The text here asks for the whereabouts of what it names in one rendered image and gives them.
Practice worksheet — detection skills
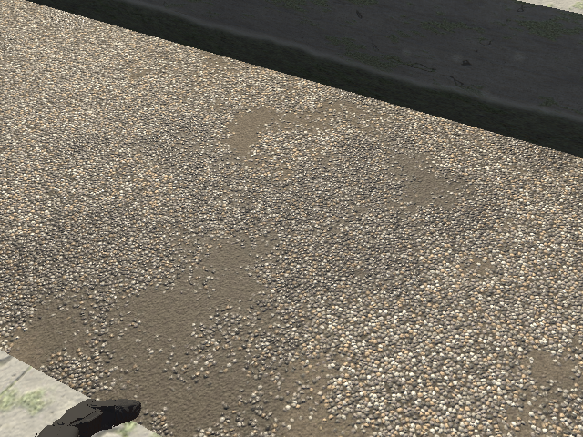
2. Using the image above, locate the robot left hand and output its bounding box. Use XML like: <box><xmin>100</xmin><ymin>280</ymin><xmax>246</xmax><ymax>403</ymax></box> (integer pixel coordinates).
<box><xmin>35</xmin><ymin>399</ymin><xmax>141</xmax><ymax>437</ymax></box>

